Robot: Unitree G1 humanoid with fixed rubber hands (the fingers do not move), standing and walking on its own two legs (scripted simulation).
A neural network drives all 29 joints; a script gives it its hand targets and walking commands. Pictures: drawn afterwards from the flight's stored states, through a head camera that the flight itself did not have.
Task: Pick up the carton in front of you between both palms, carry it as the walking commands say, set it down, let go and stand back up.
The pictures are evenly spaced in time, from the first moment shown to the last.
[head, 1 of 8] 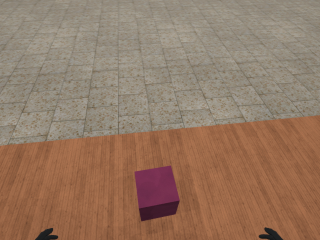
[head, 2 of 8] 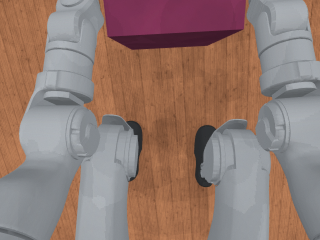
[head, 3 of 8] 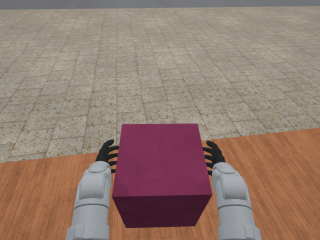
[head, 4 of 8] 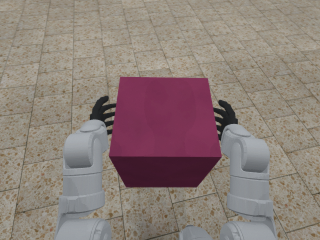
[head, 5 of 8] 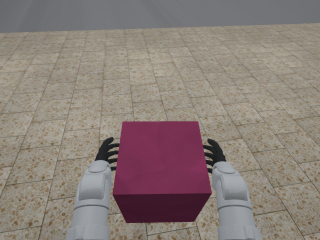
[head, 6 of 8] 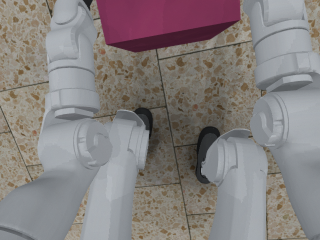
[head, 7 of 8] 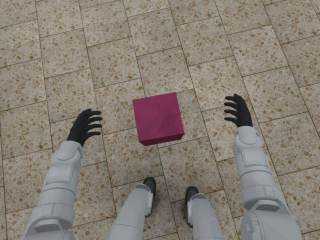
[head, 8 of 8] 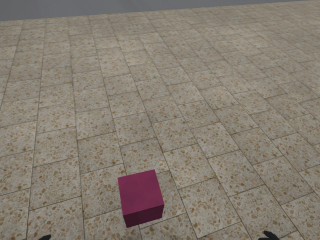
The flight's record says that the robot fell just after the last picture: no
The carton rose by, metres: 0.68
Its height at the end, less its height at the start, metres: -0.11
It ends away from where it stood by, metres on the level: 2.51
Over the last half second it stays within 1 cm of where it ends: yes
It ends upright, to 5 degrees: yes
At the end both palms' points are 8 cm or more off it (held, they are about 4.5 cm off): yes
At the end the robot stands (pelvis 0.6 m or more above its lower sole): yes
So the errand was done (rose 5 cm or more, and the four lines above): yes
